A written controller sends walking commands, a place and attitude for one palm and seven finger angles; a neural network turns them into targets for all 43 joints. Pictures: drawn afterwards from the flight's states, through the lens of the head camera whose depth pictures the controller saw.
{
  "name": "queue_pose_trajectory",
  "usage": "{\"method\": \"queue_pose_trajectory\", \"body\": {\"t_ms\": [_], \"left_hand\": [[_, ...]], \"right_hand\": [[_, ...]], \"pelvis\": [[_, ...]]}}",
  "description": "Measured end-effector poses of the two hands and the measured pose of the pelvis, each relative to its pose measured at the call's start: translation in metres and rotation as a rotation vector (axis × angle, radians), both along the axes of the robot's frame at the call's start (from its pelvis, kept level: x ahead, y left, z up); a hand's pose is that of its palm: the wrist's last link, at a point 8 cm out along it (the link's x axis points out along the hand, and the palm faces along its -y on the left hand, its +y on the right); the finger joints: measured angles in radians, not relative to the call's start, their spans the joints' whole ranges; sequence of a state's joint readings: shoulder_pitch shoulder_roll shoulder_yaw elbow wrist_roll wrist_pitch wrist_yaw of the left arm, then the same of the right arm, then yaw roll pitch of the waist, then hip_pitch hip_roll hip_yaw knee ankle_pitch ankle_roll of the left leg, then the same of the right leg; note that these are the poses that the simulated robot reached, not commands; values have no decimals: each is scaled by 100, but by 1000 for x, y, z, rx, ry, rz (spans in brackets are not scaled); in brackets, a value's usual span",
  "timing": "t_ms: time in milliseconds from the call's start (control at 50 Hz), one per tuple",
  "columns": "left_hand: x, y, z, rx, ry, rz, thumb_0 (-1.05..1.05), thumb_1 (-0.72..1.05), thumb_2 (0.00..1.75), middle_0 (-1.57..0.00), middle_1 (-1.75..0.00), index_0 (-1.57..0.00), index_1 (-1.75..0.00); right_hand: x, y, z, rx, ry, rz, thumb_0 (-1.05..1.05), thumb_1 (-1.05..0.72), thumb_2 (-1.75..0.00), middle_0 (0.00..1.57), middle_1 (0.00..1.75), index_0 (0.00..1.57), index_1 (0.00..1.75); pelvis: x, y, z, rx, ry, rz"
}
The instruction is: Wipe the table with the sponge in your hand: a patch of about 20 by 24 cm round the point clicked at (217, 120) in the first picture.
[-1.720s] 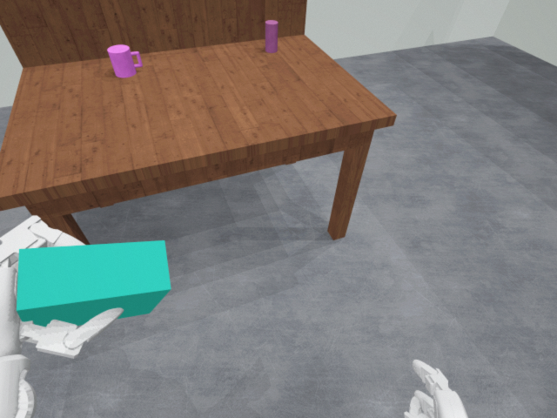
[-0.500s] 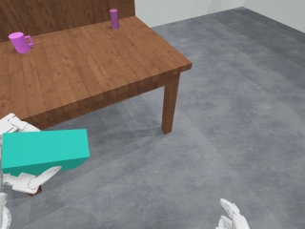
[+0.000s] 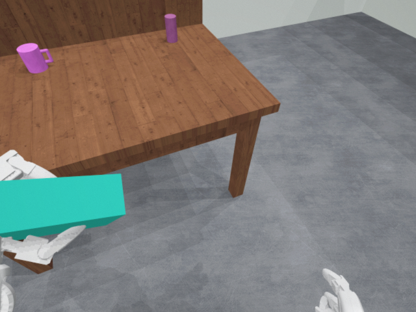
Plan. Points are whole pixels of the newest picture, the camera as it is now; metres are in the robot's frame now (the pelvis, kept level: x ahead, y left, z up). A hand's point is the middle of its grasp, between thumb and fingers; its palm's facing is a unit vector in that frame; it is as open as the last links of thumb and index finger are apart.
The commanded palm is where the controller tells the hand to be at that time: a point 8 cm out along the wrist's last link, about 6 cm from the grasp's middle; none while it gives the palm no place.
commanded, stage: take the last steps up to it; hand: left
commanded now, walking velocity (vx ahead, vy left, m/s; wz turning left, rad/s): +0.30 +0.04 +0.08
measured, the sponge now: (81, 205) +0.22 +0.20 +0.16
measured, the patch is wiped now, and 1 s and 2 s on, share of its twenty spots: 0.00 0.00 0.00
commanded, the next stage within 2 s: come to a stop and stand still in 1.22 s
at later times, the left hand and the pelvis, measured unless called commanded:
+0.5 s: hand (94, 152) +0.31 +0.21 +0.17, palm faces +0.44 -0.78 -0.44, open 9.5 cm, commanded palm +0.25 +0.25 +0.18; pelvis +0.11 -0.04 +0.00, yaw +3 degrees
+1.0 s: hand (111, 107) +0.40 +0.21 +0.18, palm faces +0.45 -0.76 -0.47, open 9.5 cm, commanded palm +0.35 +0.25 +0.18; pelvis +0.21 -0.04 +0.00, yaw +3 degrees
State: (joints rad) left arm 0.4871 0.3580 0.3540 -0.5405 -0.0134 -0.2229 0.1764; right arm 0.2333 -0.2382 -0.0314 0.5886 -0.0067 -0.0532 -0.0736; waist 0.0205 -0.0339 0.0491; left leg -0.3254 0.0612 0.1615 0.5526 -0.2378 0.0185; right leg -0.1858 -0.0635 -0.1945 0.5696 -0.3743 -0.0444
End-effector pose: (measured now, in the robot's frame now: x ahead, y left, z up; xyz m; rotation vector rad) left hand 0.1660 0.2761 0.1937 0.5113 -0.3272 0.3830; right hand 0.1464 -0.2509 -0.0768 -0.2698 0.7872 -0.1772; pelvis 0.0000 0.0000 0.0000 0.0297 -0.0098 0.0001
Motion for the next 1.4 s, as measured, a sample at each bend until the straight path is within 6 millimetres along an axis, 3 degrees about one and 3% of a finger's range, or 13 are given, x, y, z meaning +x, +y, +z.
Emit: {"method": "queue_pose_trajectory", "body": {"t_ms": [120, 200, 260, 400, 520, 620, 700, 780, 880, 960, 1100, 1260, 1400], "left_hand": [[41, 12, -5, -9, -40, -2, 0, -44, 98, -82, -133, -82, -133], [52, 1, 4, 14, -15, -17, 0, -44, 98, -82, -133, -82, -133], [57, -12, 9, 38, 5, -15, 0, -44, 98, -82, -133, -82, -133], [83, -28, -4, 25, 36, 58, 0, -44, 99, -82, -133, -82, -133], [108, -29, -8, -5, 93, 59, 0, -44, 99, -82, -133, -82, -133], [128, -22, -2, 7, 45, 26, 0, -44, 99, -82, -133, -82, -133], [149, -7, -2, 14, -52, 6, 0, -44, 99, -82, -133, -82, -133], [174, 2, -2, 3, -57, 19, 0, -44, 99, -82, -134, -82, -133], [186, -12, 9, 10, -26, -2, 0, -44, 99, -82, -134, -82, -133], [191, -25, 11, 40, 19, 17, 0, -44, 99, -82, -134, -82, -133], [214, -43, -4, 14, 53, 100, 0, -44, 99, -82, -134, -82, -133], [240, -55, 2, 18, 72, 45, 0, -44, 99, -82, -134, -82, -133], [255, -37, 3, 18, -7, 22, 0, -45, 99, -82, -134, -82, -134]], "right_hand": [[45, 32, 0, 68, -79, 10, 1, -90, -90, 20, 30, 20, 30], [61, 49, -1, 146, -87, 39, 1, -90, -90, 21, 30, 20, 30], [70, 50, -8, 183, -71, 56, 1, -90, -90, 21, 30, 20, 30], [92, 15, -42, 160, 49, 80, 1, -90, -90, 21, 30, 20, 30], [114, -20, -21, 65, 86, 40, 2, -90, -90, 21, 30, 20, 30], [142, -30, 1, -15, 37, 29, 2, -90, -90, 20, 30, 20, 30], [171, -23, 6, -42, -39, 2, 2, -90, -90, 20, 30, 20, 30], [193, 2, 9, 23, -77, 16, 1, -91, -90, 20, 30, 19, 30], [208, 29, 6, 119, -80, 61, 1, -90, -90, 20, 30, 20, 30], [217, 34, -7, 171, -47, 87, 1, -90, -90, 21, 30, 20, 30], [239, 0, -38, 162, 43, 111, 1, -90, -90, 21, 30, 20, 30], [264, -45, -8, 51, 29, 54, 2, -90, -90, 21, 30, 20, 30], [290, -47, 8, -23, -39, 31, 1, -90, -90, 20, 30, 20, 30]], "pelvis": [[24, 3, -7, -1, -12, 9], [40, -3, -1, -21, 1, 4], [55, -12, 0, -28, 3, 4], [85, -33, -10, -18, -12, 45], [111, -35, 5, -3, 7, 61], [135, -28, 5, -9, 9, 57], [155, -16, -8, -13, -11, 41], [168, -16, -5, -24, -5, 47], [185, -21, 4, -39, 13, 44], [200, -32, 4, -35, 13, 50], [224, -54, -7, -14, -6, 74], [247, -60, 8, 12, 10, 77], [268, -46, -2, -20, -6, 66]]}}
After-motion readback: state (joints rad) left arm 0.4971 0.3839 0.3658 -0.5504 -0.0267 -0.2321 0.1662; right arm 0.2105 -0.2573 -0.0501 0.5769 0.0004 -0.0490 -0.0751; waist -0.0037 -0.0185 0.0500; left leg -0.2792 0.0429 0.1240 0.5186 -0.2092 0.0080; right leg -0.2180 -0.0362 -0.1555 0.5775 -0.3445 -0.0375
